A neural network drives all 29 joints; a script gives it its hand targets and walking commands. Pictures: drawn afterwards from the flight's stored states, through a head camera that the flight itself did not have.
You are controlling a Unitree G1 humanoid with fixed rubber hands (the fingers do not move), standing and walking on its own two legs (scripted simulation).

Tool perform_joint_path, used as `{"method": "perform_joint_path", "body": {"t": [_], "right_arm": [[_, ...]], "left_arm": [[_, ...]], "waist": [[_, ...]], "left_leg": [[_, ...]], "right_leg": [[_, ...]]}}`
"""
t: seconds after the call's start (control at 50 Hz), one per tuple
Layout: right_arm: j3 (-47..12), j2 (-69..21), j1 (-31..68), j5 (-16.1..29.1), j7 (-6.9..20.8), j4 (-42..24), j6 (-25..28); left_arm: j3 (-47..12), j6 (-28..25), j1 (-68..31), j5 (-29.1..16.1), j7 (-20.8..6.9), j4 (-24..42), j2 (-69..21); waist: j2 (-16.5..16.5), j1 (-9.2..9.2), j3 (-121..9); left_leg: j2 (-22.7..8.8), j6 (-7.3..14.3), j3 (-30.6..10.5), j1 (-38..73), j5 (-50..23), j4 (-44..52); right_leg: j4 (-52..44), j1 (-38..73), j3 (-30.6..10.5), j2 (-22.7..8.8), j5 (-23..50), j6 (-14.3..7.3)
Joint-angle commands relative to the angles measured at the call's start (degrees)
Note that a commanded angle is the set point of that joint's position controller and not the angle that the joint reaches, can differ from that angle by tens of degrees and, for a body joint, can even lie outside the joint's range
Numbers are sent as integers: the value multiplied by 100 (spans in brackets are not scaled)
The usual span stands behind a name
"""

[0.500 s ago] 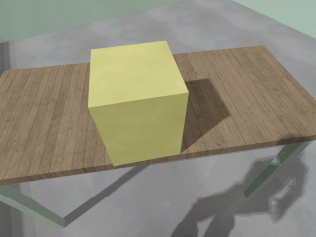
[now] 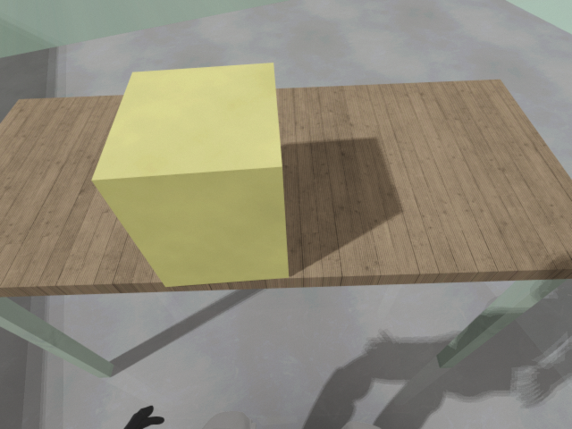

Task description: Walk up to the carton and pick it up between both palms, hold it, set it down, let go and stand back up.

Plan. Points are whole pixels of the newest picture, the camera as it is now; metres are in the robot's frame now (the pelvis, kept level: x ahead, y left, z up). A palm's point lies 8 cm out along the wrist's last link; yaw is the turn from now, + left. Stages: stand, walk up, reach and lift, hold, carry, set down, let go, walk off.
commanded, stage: walk up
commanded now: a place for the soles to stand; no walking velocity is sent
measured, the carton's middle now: (216, 182) +0.44 +0.11 +0.09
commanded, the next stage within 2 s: none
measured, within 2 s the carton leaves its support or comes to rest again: neither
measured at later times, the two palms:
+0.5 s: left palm out of the picture -0.02 +0.25 -0.13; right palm out of the picture +0.07 -0.23 -0.13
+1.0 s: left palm out of the picture -0.01 +0.25 -0.13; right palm out of the picture +0.08 -0.24 -0.13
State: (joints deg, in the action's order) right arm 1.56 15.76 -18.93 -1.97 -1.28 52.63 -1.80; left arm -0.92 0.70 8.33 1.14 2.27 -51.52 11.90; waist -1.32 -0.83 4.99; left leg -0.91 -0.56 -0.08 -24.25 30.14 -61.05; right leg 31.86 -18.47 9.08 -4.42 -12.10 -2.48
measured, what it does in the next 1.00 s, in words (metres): steps on the spot: left foot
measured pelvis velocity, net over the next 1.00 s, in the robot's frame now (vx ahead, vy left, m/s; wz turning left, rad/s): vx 0.01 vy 0.00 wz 0.22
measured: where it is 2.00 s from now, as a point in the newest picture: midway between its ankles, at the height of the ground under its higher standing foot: outside the picture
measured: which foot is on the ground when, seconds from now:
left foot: up 0.00-0.22, down 0.24-1.00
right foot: down 0.00-1.00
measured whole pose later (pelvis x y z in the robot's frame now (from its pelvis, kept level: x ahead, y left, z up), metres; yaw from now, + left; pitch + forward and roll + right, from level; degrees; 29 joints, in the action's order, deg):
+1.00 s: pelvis +0.01 +0.00 +0.01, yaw +13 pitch -1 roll -1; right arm -1.9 13.6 -16.5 -0.5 -0.8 58.7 0.6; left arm -1.6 -0.2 13.5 0.6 0.2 -58.9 13.6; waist -1.2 0.1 1.7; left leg -1.2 -1.6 -3.5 -11.4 15.5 -27.9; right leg 25.6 -10.9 5.2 -1.3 -13.7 0.0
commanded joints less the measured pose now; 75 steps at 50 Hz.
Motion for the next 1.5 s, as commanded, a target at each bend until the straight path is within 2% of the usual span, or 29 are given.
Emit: {"method": "perform_joint_path", "body": {"t": [0.0,0.12,0.18,0.2,0.22,0.24,0.26,0.3,0.36,0.42,0.44,0.46,0.48,0.5,0.54,0.64,0.68,0.74,1.08,1.1,1.14,1.2,1.26,1.3,1.34,1.38,1.42,1.46,1.48], "right_arm": [[102,320,-456,14,34,-298,18],[159,281,-496,45,114,-575,52],[192,236,-787,81,88,-541,179],[232,381,-990,92,81,-502,202],[293,628,-1092,56,76,-532,243],[348,979,-813,126,49,-729,256],[362,1053,-447,99,-21,-792,265],[252,802,-55,168,-85,-753,294],[124,480,56,123,10,-552,336],[92,488,63,137,75,-399,253],[65,461,29,135,102,-377,246],[4,306,-110,123,125,-348,236],[-68,62,-357,161,111,-247,211],[-84,135,-303,103,82,-166,202],[-73,321,-128,113,68,-63,240],[-132,355,-53,125,55,130,359],[-153,332,-13,132,45,129,352],[-172,402,35,136,21,219,335],[-216,509,-46,159,10,461,339],[-60,886,121,3,63,515,237],[-114,600,238,-18,89,366,109],[-126,498,312,-78,110,192,57],[-85,543,104,-89,135,166,88],[-22,847,9,-63,143,117,132],[-12,1010,225,1,122,22,90],[-72,886,410,1,77,-7,-12],[-93,856,660,2,55,-3,-61],[-97,766,778,5,87,-21,-71],[-115,645,740,38,104,-46,-65]], "left_arm": [[300,-128,139,6,103,289,1130],[313,-12,-43,60,14,293,1267],[302,87,-110,64,-100,258,1274],[298,116,9,88,-142,245,1220],[252,140,43,91,-178,317,947],[171,160,67,-33,-213,382,698],[165,178,-15,-49,-191,334,725],[157,149,240,-17,-216,248,618],[160,-43,604,47,-231,43,468],[146,-137,864,2,-189,-69,455],[161,-171,982,22,-154,-85,576],[185,-231,1029,42,-144,-65,759],[223,-213,719,12,-173,-63,1004],[190,-192,612,1,-206,-97,946],[127,-194,656,-37,-190,-193,903],[100,-282,854,-81,-178,-357,797],[106,-270,850,-76,-184,-403,792],[108,-235,850,-61,-173,-415,811],[46,-146,690,-54,-162,-589,876],[96,-212,941,27,-71,-414,947],[225,-207,1163,5,49,-438,1340],[272,-181,1220,15,137,-408,1283],[315,-175,1073,69,102,-273,1204],[261,-160,861,83,70,-108,1007],[161,-107,937,77,85,-38,641],[110,-55,1134,100,130,-30,547],[72,-115,1444,90,156,-50,511],[104,-252,1656,124,177,-18,648],[162,-296,1712,152,149,-3,841]], "waist": [[685,106,-259],[873,169,-446],[637,-103,-329],[350,-170,-372],[-372,-195,-312],[-1116,-197,-101],[-1181,-261,228],[-783,25,44],[-654,89,-470],[-504,140,-478],[-431,150,-577],[47,61,-640],[512,-108,-467],[632,-51,-186],[617,3,75],[154,69,-383],[239,84,-477],[39,100,-449],[-14,117,-226],[-161,231,-348],[394,311,-287],[752,289,-116],[693,103,-314],[57,-29,-335],[-658,25,-386],[-724,77,-163],[-722,199,-96],[-242,255,-358],[46,213,-574]], "left_leg": [[-191,-106,-263,-257,-288,338],[-100,-80,203,282,-596,1607],[77,37,449,1103,-1238,2826],[81,95,297,1400,-1274,3214],[-566,320,-825,1477,-1020,3709],[-1497,910,-2414,935,-657,4492],[-1888,1304,-2919,529,-818,4841],[-1461,1207,-1909,689,-1937,4457],[-835,858,-936,1222,-3110,3904],[-754,605,-731,765,-2658,3679],[-690,464,-718,688,-2501,3540],[-484,315,-653,555,-2106,3301],[-228,141,-446,999,-1474,3544],[-231,102,-420,1235,-1430,3522],[-304,169,-493,1280,-1706,3535],[-425,182,-521,1199,-2343,3661],[-429,167,-517,1184,-2419,3624],[-409,153,-508,1034,-2424,3681],[-389,206,-698,752,-2367,3782],[-220,120,-408,608,-1808,3408],[-196,-29,-264,-9,-1231,2930],[-333,-65,-139,43,-900,2788],[-337,-58,-90,812,-1474,3195],[-554,108,-346,1264,-2256,3683],[-1056,542,-933,1418,-2516,4208],[-1153,886,-888,1239,-2195,4315],[-1005,858,-405,1094,-2613,4006],[-728,551,4,1021,-3026,3317],[-612,342,39,790,-2356,3104]], "right_leg": [[-1458,358,-1376,-1667,-60,-972],[-1364,209,-1082,-1639,-1478,-778],[-958,-309,-708,-1458,-2039,-466],[-698,-483,-570,-1298,-2433,-274],[142,-816,-307,-924,-2566,5],[986,-992,-1,89,-2325,316],[1676,-968,-452,-15,-2368,320],[1725,-628,-756,-25,-1837,264],[737,-38,-605,253,-1079,246],[-689,1074,-607,241,365,290],[-878,1413,-837,-62,639,225],[-991,1562,-1284,-497,1148,110],[-1263,680,-1586,-705,220,-117],[-1489,296,-1651,-650,-567,-118],[-1678,121,-1536,-508,-778,-24],[-1212,882,-1121,-302,697,-13],[-1135,986,-1060,-303,830,-22],[-1080,1058,-996,-293,773,5],[-1054,1065,-923,-254,80,23],[-1155,1208,-1380,-544,293,-113],[-1356,1507,-2102,-1238,245,-561],[-1341,1095,-2313,-1480,320,-774],[-931,640,-1776,-967,772,-432],[-166,314,-1019,-307,866,7],[412,-95,-680,251,-659,209],[592,-142,-810,381,-1400,128],[183,208,-860,273,-681,115],[-338,716,-1258,-115,911,54],[-455,1034,-1614,-388,1374,-128]]}}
